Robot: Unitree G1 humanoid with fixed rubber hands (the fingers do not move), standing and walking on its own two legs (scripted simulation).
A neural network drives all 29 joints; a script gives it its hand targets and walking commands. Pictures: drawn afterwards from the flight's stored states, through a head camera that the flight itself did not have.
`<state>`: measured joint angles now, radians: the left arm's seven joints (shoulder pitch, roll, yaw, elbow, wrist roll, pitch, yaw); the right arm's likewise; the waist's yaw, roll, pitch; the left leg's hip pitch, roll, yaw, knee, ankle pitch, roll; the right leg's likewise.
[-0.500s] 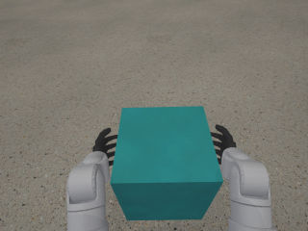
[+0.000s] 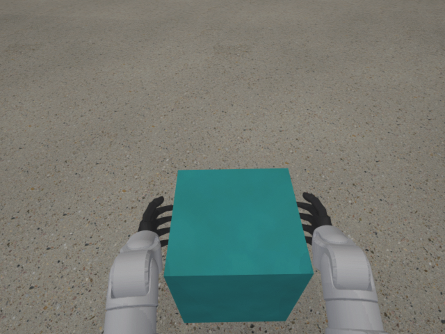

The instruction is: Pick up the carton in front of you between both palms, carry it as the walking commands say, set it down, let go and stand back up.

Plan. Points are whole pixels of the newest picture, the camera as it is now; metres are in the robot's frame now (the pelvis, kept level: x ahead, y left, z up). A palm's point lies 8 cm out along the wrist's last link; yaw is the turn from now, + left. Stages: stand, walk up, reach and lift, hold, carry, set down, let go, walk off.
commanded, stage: carry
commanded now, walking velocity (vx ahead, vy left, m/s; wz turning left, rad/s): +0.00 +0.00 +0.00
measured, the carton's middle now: (234, 248) +0.28 +0.00 -0.03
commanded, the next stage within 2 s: hold in 1.30 s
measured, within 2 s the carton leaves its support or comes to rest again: neither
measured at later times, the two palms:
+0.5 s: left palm (145, 254) +0.24 +0.15 +0.05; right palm (322, 248) +0.24 -0.15 +0.05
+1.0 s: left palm (138, 264) +0.22 +0.16 +0.04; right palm (318, 257) +0.22 -0.14 +0.04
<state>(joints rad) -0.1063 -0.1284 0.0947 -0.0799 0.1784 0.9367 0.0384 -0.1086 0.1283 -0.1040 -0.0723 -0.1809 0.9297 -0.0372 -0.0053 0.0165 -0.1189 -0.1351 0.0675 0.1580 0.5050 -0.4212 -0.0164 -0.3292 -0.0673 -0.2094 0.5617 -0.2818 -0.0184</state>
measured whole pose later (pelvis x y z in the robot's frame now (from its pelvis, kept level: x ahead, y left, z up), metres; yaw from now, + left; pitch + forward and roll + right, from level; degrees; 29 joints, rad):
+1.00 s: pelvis -0.06 +0.01 +0.00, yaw +0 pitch +1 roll +0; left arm -0.20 -0.14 0.17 0.17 0.23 0.74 0.01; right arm -0.20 0.14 -0.17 0.16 -0.24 0.74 -0.02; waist 0.00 0.01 -0.10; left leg -0.21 0.04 0.16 0.53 -0.35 0.02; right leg -0.36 -0.09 -0.20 0.50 -0.16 -0.02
